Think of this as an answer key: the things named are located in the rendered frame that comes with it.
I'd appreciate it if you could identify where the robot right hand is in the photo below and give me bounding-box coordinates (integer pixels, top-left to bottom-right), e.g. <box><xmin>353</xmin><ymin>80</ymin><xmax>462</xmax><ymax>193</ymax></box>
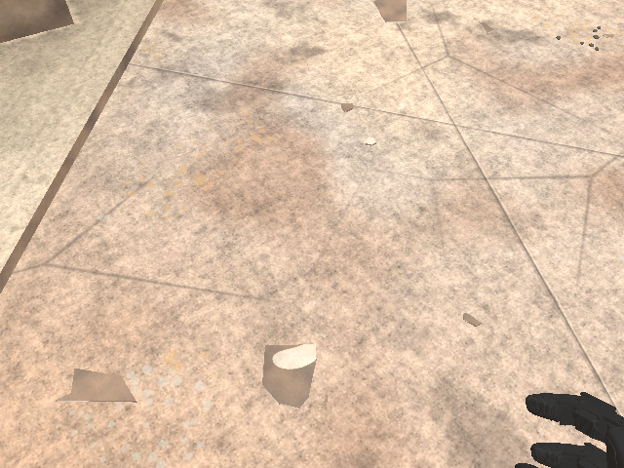
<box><xmin>515</xmin><ymin>392</ymin><xmax>624</xmax><ymax>468</ymax></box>

